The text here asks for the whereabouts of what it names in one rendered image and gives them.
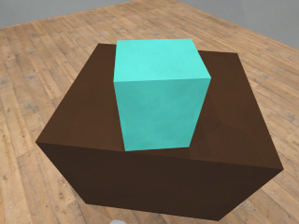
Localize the carton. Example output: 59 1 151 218
113 38 211 151

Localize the pedestal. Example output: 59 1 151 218
36 43 284 221

